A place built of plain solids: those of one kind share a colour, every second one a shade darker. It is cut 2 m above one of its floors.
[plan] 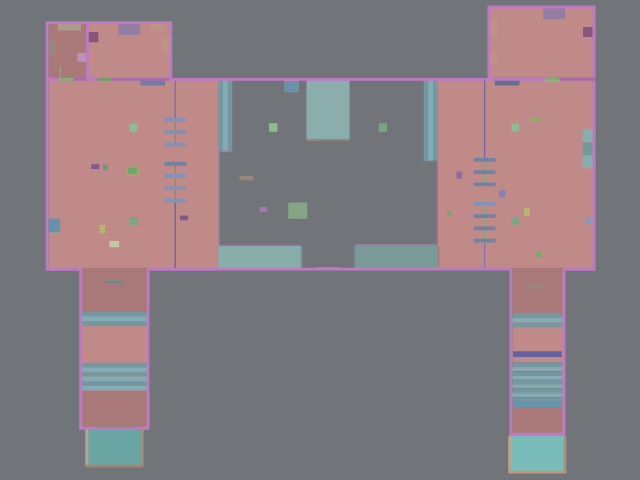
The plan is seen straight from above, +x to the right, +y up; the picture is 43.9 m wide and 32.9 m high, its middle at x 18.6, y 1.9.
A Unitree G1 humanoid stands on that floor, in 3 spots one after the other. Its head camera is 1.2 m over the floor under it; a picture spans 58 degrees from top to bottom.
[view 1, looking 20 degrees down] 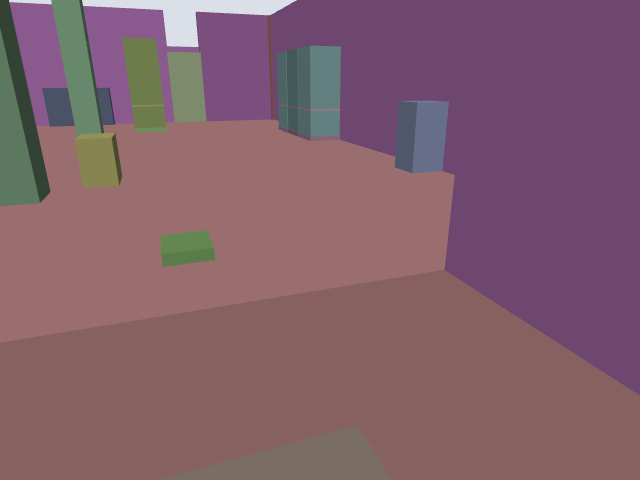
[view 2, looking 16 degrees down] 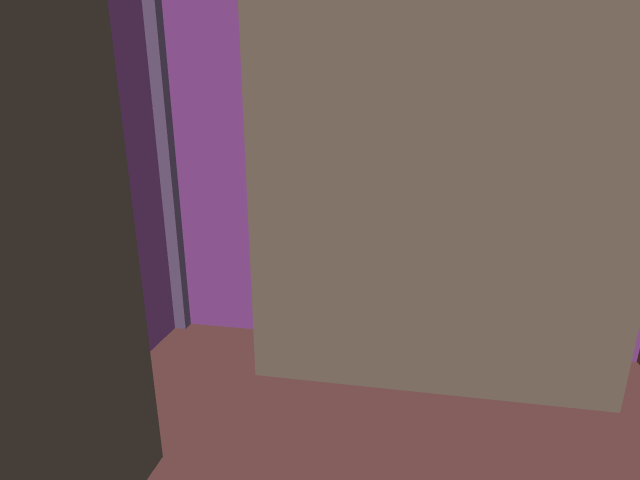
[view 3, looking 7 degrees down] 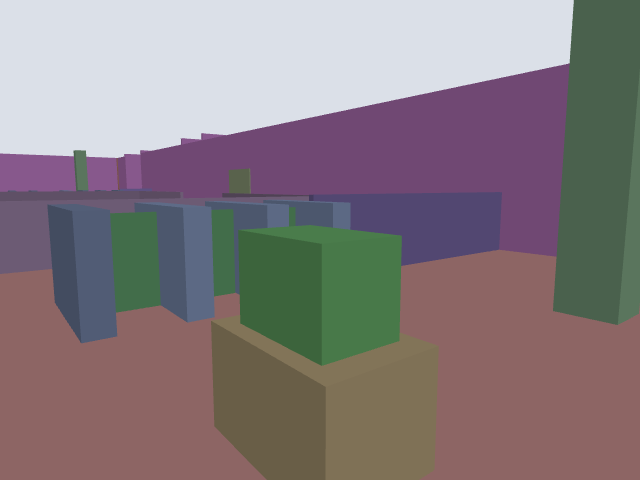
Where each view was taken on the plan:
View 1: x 33.51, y -2.25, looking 70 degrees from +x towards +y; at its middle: raised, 3.51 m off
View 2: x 1.24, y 14.51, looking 100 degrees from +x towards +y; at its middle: shelving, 1.84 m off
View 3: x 4.26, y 7.79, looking -38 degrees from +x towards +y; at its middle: trolley_top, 1.63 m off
